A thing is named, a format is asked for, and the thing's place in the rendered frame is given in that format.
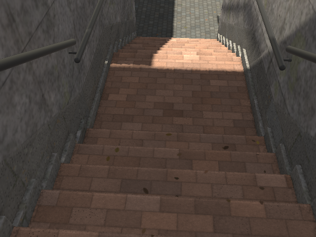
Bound stairs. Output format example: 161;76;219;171
118;37;237;57
10;128;316;237

